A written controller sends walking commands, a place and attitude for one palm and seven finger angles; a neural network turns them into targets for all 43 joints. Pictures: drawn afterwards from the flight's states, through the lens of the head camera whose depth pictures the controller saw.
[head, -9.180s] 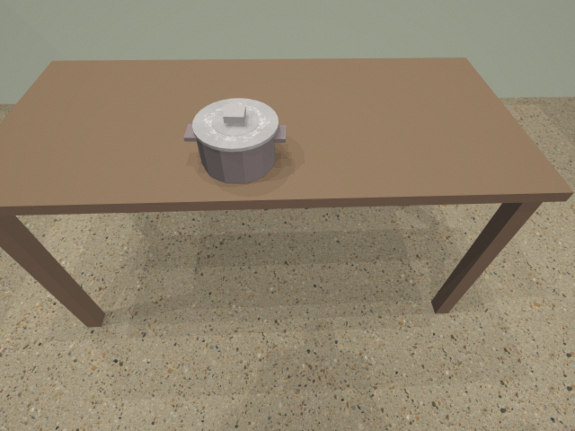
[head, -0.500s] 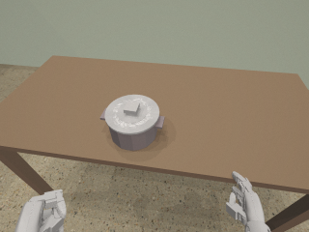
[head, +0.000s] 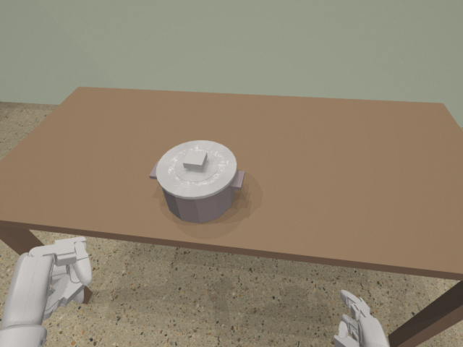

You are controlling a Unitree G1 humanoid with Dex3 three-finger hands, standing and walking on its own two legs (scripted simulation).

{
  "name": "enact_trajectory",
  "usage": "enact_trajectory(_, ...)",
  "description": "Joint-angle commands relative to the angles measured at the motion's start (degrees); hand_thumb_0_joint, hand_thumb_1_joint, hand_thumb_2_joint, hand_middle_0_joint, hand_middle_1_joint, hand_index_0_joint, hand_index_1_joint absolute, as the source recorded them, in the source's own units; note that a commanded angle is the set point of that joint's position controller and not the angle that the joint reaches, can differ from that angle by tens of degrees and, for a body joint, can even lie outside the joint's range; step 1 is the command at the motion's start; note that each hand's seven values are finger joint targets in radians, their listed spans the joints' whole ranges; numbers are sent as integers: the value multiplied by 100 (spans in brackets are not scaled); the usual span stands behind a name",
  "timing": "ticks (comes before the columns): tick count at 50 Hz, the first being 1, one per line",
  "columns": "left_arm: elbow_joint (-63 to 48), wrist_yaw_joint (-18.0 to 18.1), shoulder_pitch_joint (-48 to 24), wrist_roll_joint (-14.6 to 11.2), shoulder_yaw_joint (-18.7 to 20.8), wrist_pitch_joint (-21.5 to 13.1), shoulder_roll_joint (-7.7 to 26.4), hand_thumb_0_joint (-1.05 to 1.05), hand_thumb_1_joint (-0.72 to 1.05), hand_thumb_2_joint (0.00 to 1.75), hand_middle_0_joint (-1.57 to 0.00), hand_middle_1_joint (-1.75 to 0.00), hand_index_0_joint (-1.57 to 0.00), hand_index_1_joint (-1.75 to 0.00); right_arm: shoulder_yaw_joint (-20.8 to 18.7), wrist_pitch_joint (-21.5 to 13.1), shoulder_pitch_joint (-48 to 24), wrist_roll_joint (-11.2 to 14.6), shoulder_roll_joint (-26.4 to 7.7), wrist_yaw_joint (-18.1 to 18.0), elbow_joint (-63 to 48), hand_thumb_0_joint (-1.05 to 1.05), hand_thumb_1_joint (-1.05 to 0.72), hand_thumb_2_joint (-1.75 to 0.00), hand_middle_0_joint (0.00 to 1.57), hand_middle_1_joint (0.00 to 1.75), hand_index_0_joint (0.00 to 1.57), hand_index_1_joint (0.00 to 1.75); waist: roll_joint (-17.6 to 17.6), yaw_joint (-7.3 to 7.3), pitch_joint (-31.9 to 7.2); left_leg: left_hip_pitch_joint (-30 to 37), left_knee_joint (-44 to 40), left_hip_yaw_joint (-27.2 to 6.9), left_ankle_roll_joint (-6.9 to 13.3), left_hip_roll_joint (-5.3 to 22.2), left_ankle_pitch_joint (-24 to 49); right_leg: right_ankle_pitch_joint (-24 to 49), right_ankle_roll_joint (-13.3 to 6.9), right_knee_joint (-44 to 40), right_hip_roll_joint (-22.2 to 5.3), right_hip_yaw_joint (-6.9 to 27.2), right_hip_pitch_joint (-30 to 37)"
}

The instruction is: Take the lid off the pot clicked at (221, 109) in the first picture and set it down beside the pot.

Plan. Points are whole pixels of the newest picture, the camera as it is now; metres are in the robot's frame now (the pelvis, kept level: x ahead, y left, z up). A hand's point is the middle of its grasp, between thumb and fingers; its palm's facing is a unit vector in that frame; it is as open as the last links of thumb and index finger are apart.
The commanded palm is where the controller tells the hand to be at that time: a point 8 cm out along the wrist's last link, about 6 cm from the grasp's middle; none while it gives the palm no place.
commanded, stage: reach forward and open the fingers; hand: left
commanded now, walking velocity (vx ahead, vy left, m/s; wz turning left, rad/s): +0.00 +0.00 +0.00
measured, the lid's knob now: (195, 160) +0.49 +0.15 +0.04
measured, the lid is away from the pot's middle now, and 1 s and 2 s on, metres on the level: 0.00 0.00 0.00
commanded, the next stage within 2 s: move the open hand above the knob in 1.06 s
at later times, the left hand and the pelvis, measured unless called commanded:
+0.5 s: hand (82, 268) +0.19 +0.25 +0.10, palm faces -0.27 -0.02 -0.96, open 4.6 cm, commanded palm +0.19 +0.25 +0.15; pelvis -0.01 -0.01 +0.00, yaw +1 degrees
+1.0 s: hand (97, 232) +0.25 +0.25 +0.10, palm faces -0.22 -0.01 -0.98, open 10.0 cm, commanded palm +0.24 +0.26 +0.17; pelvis -0.02 +0.02 +0.00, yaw +1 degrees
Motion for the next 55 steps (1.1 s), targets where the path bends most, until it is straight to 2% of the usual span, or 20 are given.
enact_trajectory(1, -1693, 347, -577, 2048, 192, 380, 1396, 0, 83, 90, -123, -145, -123, -145, -214, 171, -1120, -24, -722, 163, -1239, 0, -90, -90, 20, 30, 20, 30, 235, -53, -170, -540, -307, -32, 124, -58, 1270, 659, -273, -36, 241, -243, -775)
enact_trajectory(3, -962, 338, 129, 3129, 312, 668, 1732, 0, 77, 92, -121, -138, -121, -138, -319, 425, -1081, -34, -806, 228, -1159, 0, -90, -90, 20, 30, 20, 30, 144, 198, -421, -611, -264, 45, 104, -41, 1064, 457, -329, 18, 316, -81, -716)
enact_trajectory(5, -1058, 203, 20, 3705, 381, 867, 2144, 0, 70, 95, -121, -125, -121, -125, -290, 726, -1256, -20, -889, 274, -1270, 0, -90, -90, 20, 30, 20, 30, -76, 241, -775, -579, -167, 85, 111, -90, 1175, 737, -345, 46, 281, 89, -595)
enact_trajectory(9, -1070, -220, -921, 4258, 272, 988, 2635, 0, 57, 104, -117, -111, -117, -111, -247, 904, -1483, 85, -913, 248, -1293, 0, -90, -90, 20, 30, 20, 30, -83, 97, -1268, -256, -127, -41, 174, -104, 1266, 948, -233, -74, 171, 129, -469)
enact_trajectory(14, -188, -1223, -1147, 3825, 103, 804, 2775, 0, 41, 113, -111, -93, -111, -93, -294, 904, -1353, 220, -977, 107, -1146, 0, -90, -90, 20, 30, 20, 30, -660, -109, -774, -259, -99, -29, 312, -210, 1292, 1504, -24, -320, 119, 99, -537)
enact_trajectory(19, -645, -1790, -1986, 3693, 386, 300, 3382, 0, 26, 118, -105, -76, -105, -76, -290, 772, -1333, 166, -949, -15, -1215, 0, -90, -90, 20, 30, 20, 30, -304, -108, -1025, 92, -115, -61, 370, -272, 1658, 1912, 31, -413, 85, 83, -397)
enact_trajectory(21, -468, -1793, -2127, 3844, 950, 154, 3882, 0, 21, 119, -102, -68, -102, -68, -255, 753, -1371, 154, -952, -14, -1166, 0, -90, -90, 20, 30, 20, 30, -136, -13, -979, 197, -97, -93, 336, -257, 1752, 1881, -40, -502, 129, 132, -462)
enact_trajectory(22, -62, -1785, -2040, 3791, 782, 102, 3566, 0, 18, 120, -101, -65, -101, -65, -252, 789, -1174, 148, -893, -12, -1123, 0, -90, -90, 20, 30, 20, 30, -312, -56, -904, 80, -136, -75, 331, -262, 1731, 1840, -23, -473, 108, 13, -351)
enact_trajectory(23, 187, -1770, -2126, 3842, 989, 65, 3747, 0, 15, 120, -100, -61, -100, -61, -279, 866, -1107, 159, -961, 3, -1043, 0, -90, -90, 20, 30, 20, 30, -305, -9, -803, 96, -155, -64, 309, -247, 1736, 1780, -41, -548, 112, 36, -467)
enact_trajectory(26, 481, -1759, -2297, 3716, 638, 102, 3229, 0, 7, 121, -96, -51, -96, -51, -309, 918, -1294, 254, -972, 114, -1109, 0, -90, -90, 20, 30, 20, 30, -125, -53, -574, 72, -234, -64, 251, -245, 1540, 1575, -94, -653, 172, 42, -596)
enact_trajectory(29, -158, -1772, -2738, 3551, -51, 79, 2786, 0, -1, 123, -92, -40, -92, -40, -359, 899, -1335, 253, -998, 171, -1267, 0, -90, -90, 20, 30, 20, 30, 148, -124, -1048, 281, -367, -53, 263, -282, 1499, 1492, -64, -630, 113, -16, -357)
enact_trajectory(32, -384, -1734, -3120, 3793, 94, 76, 3209, 0, -10, 125, -88, -29, -88, -29, -313, 797, -1340, 177, -954, 158, -1273, 0, -90, -90, 20, 30, 20, 30, 33, -78, -1457, 380, -401, -92, 295, -295, 1599, 1450, -80, -583, 137, -18, -155)
enact_trajectory(33, -253, -1692, -3372, 3930, 508, 65, 3723, 0, -12, 126, -87, -26, -87, -26, -326, 845, -1280, 165, -1028, 136, -1141, 0, -90, -90, 20, 30, 20, 30, 93, -31, -1440, 371, -459, -122, 283, -269, 1576, 1371, -99, -634, 140, 3, -188)
enact_trajectory(36, 596, -1591, -3695, 4126, 1025, 201, 4153, 0, -21, 128, -83, -15, -83, -15, -297, 949, -1302, 229, -1062, 129, -1023, 0, -90, -90, 20, 30, 20, 30, -142, 2, -969, 146, -541, -168, 250, -213, 1364, 1073, -179, -690, 213, -2, -271)
enact_trajectory(42, 250, -1821, -3720, 3635, -669, 329, 2425, 0, -27, 131, -80, -8, -80, -8, -323, 931, -1370, 293, -975, 331, -1312, 0, -90, -90, 20, 30, 20, 30, 85, -126, -1347, 457, -685, -178, 217, -211, 1547, 1143, -145, -597, 199, -158, -266)
enact_trajectory(44, 111, -1857, -3904, 3772, -617, 384, 2688, 0, -27, 132, -80, -8, -80, -8, -357, 956, -1388, 258, -1048, 335, -1270, 0, -90, -90, 20, 30, 20, 30, 50, -139, -1305, 419, -748, -256, 211, -188, 1481, 1094, -146, -615, 218, -126, -284)
enact_trajectory(46, 337, -1781, -4399, 4106, 75, 460, 3567, 0, -28, 133, -81, -8, -81, -8, -305, 978, -1417, 253, -1094, 310, -1214, 0, -90, -90, 20, 30, 20, 30, -124, -91, -1141, 246, -769, -306, 220, -152, 1203, 810, -208, -598, 282, -67, -265)
enact_trajectory(49, 1035, -1702, -5295, 4349, 416, 456, 4005, 0, -28, 134, -81, -8, -81, -8, -224, 1070, -1270, 250, -1049, 199, -1021, 0, -90, -90, 20, 30, 20, 30, -33, -57, -1118, 71, -850, -342, 215, -162, 1080, 532, -247, -588, 230, -121, -273)
enact_trajectory(51, 921, -1667, -5321, 4202, 438, 445, 3877, 0, -28, 134, -81, -8, -81, -8, -232, 1045, -1328, 289, -997, 232, -1120, 0, -90, -90, 20, 30, 20, 30, 186, -20, -1330, 283, -717, -332, 221, -172, 1383, 794, -285, -507, 268, -86, -213)
enact_trajectory(55, 849, -1895, -4724, 3785, -862, 597, 2409, 0, -28, 135, -81, -8, -81, -8, -288, 1041, -1301, 286, -978, 394, -1251, 0, -90, -90, 20, 30, 20, 30, 193, -144, -1431, 540, -670, -326, 173, -167, 1903, 1270, -200, -467, 224, -161, -378)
